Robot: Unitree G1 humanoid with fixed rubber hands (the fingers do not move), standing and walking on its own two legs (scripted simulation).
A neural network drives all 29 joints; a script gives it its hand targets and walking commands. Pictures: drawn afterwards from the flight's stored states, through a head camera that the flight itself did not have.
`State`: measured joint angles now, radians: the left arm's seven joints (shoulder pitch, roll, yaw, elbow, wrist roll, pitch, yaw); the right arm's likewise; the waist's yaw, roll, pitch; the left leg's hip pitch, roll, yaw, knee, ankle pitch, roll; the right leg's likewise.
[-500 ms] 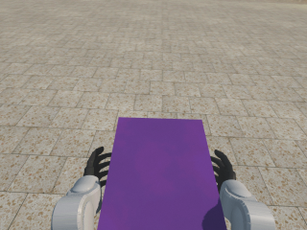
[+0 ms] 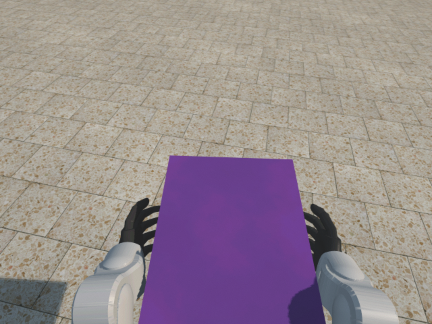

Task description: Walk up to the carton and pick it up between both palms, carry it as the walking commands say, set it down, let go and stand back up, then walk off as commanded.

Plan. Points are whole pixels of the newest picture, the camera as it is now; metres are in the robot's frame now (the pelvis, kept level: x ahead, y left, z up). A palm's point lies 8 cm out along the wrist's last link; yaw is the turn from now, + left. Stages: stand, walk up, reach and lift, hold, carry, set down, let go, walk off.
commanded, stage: carry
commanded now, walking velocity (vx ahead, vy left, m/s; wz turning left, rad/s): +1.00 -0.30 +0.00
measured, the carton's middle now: (227, 258) +0.26 +0.01 +0.02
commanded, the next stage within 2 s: none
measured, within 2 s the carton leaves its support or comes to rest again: neither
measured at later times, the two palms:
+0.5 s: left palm (245, 114) +0.63 -0.01 +0.07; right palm (359, 126) +0.62 -0.31 +0.06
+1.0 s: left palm (262, 81) +0.76 -0.06 +0.09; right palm (367, 90) +0.75 -0.36 +0.10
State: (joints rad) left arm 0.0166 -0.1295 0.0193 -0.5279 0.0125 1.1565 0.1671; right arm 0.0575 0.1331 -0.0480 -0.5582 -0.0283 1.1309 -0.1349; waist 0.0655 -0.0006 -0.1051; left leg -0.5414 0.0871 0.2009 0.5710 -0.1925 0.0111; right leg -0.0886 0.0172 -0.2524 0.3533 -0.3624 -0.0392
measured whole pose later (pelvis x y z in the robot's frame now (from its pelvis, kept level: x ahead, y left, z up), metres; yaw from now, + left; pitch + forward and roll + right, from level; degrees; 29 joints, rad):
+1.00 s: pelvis +0.51 -0.19 +0.00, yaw -2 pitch +4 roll +1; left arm -0.07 -0.13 0.07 -0.45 0.05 1.21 0.14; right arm -0.08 0.13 -0.07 -0.44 -0.04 1.20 -0.14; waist -0.02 -0.01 -0.13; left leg -0.37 0.05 0.17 0.63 -0.29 0.00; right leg -0.34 -0.02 -0.22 0.60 -0.32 -0.07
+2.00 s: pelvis +0.27 -0.19 +0.00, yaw -3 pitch +2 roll +2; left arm 0.03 -0.13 0.03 -0.49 0.04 1.17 0.15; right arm 0.02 0.13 -0.05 -0.50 -0.04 1.18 -0.14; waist -0.01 0.00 -0.05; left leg -0.63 0.01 0.05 1.05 -0.38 -0.04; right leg -0.29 -0.06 -0.08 0.55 -0.31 -0.02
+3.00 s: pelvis +0.07 -0.19 +0.00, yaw -2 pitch +2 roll -1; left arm -0.03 -0.13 0.05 -0.45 0.04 1.20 0.15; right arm -0.02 0.13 -0.06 -0.46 -0.04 1.20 -0.14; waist 0.00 0.01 -0.12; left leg -0.41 0.08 0.10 0.46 -0.08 0.00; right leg -0.32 -0.03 -0.10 0.52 -0.24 -0.01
